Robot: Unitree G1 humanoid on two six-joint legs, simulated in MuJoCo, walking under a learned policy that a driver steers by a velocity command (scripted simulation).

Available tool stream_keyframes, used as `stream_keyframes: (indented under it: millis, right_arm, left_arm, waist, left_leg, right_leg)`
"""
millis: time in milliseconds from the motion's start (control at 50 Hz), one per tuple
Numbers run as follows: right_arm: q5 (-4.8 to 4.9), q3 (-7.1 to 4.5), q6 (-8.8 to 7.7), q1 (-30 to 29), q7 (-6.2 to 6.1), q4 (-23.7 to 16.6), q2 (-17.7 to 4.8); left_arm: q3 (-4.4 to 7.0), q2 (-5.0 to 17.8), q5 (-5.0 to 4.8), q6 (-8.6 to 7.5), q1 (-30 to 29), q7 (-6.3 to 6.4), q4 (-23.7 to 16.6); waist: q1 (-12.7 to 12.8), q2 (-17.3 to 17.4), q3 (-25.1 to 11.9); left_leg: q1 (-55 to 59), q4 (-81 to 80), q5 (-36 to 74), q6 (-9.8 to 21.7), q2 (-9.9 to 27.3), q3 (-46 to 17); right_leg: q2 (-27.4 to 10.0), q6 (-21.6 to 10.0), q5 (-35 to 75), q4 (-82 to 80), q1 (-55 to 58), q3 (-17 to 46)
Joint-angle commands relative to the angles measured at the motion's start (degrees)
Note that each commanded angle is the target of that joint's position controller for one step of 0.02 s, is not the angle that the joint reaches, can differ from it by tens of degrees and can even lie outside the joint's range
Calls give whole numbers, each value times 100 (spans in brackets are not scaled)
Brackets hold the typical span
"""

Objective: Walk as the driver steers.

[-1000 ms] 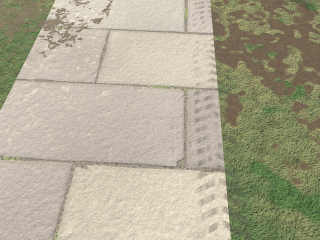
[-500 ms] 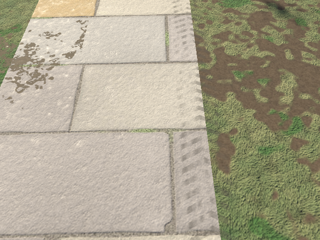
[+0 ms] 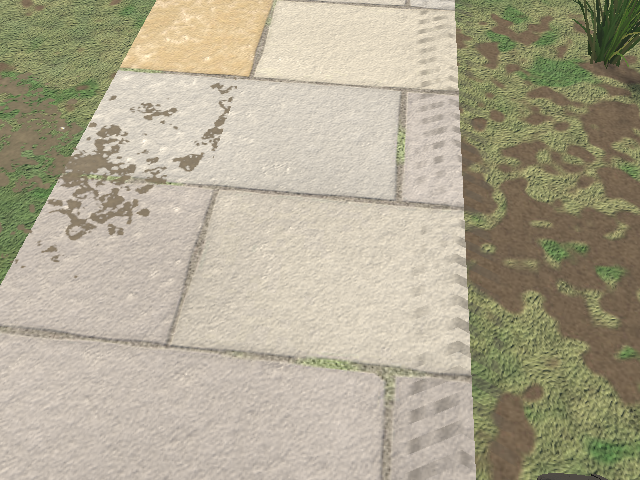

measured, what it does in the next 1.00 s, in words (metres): walks ahead, turning right: left foot, then right foot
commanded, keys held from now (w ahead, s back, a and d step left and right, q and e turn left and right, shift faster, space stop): e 0.70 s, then w+e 0.30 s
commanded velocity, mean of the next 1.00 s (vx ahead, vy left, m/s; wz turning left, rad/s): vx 0.17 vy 0.00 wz -0.44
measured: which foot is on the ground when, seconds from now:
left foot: up 0.00-0.02, down 0.04-0.60, up 0.62-1.00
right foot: down 0.00-0.04, up 0.06-0.58, down 0.60-1.00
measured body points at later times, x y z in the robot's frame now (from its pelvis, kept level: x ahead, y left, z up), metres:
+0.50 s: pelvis +0.14 +0.03 +0.01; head +0.17 +0.02 +0.46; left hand +0.32 +0.27 -0.11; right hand +0.20 -0.27 -0.11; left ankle +0.17 +0.12 -0.73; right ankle +0.17 -0.12 -0.70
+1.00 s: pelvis +0.21 -0.01 +0.01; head +0.23 -0.03 +0.46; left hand +0.43 +0.19 -0.09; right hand +0.24 -0.34 -0.09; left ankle +0.31 +0.09 -0.72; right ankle +0.14 -0.10 -0.73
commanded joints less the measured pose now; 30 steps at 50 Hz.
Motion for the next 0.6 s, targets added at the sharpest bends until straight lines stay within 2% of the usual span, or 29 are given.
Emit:
stream_keyframes:
  millis: [20,40,60,80,100,120,140,160,200,240,280,340,380,500,540,560,580,600]
  right_arm:
    - [-96,-337,-120,985,11,21,-955]
    - [-229,-435,-146,1883,-38,211,-1359]
    - [-272,-461,-105,2175,-53,292,-1696]
    - [-182,-349,-64,2332,-51,264,-1260]
    - [-142,-276,-65,1778,-77,171,-1061]
    - [-146,-206,-80,1281,-102,78,-865]
    - [-174,-161,-98,996,-110,76,-706]
    - [-225,-123,-106,827,-118,97,-583]
    - [-317,-132,-107,686,-143,113,-634]
    - [-323,-178,-76,615,-230,120,-823]
    - [-278,-207,8,598,-341,111,-903]
    - [-232,-234,142,572,-466,98,-971]
    - [-212,-263,219,593,-512,103,-1048]
    - [-117,-364,471,739,-517,61,-1282]
    - [-54,-397,534,666,-515,5,-1350]
    - [-2,-405,561,596,-521,-16,-1354]
    - [33,-405,580,749,-513,52,-1294]
    - [-62,-374,566,981,-475,85,-1121]
  left_arm:
    - [162,870,9,60,-151,57,-217]
    - [68,678,89,50,-79,52,-343]
    - [-170,-88,110,-40,798,-6,-256]
    - [-44,422,-33,-134,720,-23,-85]
    - [62,727,-191,-149,172,-6,-257]
    - [71,736,-180,-116,-234,51,-355]
    - [121,702,-112,-37,-397,108,-370]
    - [150,616,-92,83,-266,130,-350]
    - [162,381,-72,286,-106,152,-390]
    - [209,399,-41,403,-248,187,-580]
    - [246,470,-11,477,-513,190,-775]
    - [264,478,-5,533,-912,135,-1011]
    - [260,465,-5,556,-1197,91,-1175]
    - [285,535,-31,609,-1686,-78,-1613]
    - [293,534,-49,618,-1644,-153,-1695]
    - [304,536,-45,613,-1496,-182,-1681]
    - [347,638,-18,598,-1297,-172,-1648]
    - [506,1105,4,580,-975,-86,-1598]
  waist:
    - [-888,-661,-533]
    - [-1121,-125,-1346]
    - [-755,1397,-2303]
    - [-991,851,-2791]
    - [-891,671,-1930]
    - [-727,276,-1337]
    - [-562,105,-950]
    - [-347,219,-814]
    - [-160,339,-684]
    - [-91,372,-573]
    - [-134,360,-530]
    - [-261,371,-434]
    - [-362,346,-328]
    - [-522,391,-296]
    - [-436,464,-360]
    - [-310,456,-417]
    - [-215,350,-493]
    - [-188,-358,-735]
  left_leg:
    - [1734,-276,253,337,-402,275]
    - [3573,73,2083,666,561,-671]
    - [5638,-111,3353,1779,2227,-2994]
    - [5471,-362,3263,1741,2178,-3351]
    - [4732,-414,3358,1456,1982,-2320]
    - [3893,-594,3288,1208,1704,-1648]
    - [3142,-835,3073,1058,1522,-1265]
    - [2564,-1067,2884,956,1380,-932]
    - [1936,-1353,2756,1023,1317,-526]
    - [1812,-1555,2487,1115,1353,-248]
    - [1927,-1709,1814,1089,1380,-59]
    - [2062,-1887,677,990,1345,197]
    - [2192,-1939,301,972,1397,283]
    - [2930,-1393,631,868,1702,383]
    - [3107,-1038,948,708,1756,427]
    - [3078,-743,1031,539,1692,540]
    - [2912,-289,921,247,1509,719]
    - [2272,755,311,-180,1056,1062]
  right_leg:
    - [-1202,-548,5400,1804,-240,280]
    - [-821,-287,3861,3411,-1464,150]
    - [289,128,-1038,5722,-3622,201]
    - [241,105,-1728,6485,-3777,1330]
    - [-60,66,-1469,6515,-4169,1259]
    - [-364,86,-1079,6163,-4151,1019]
    - [-536,112,-767,5838,-3934,934]
    - [-673,103,-553,5627,-3495,909]
    - [-636,115,-281,5477,-3090,770]
    - [-653,159,21,5198,-3294,731]
    - [-728,194,431,4761,-3516,710]
    - [-799,205,892,4097,-3556,581]
    - [-803,198,933,3724,-3562,469]
    - [-620,95,189,2915,-3465,66]
    - [-514,-28,195,2391,-3201,-69]
    - [-410,-135,559,1862,-2855,-182]
    - [-296,-302,1283,1206,-2311,-141]
    - [-600,-596,2976,871,-1339,547]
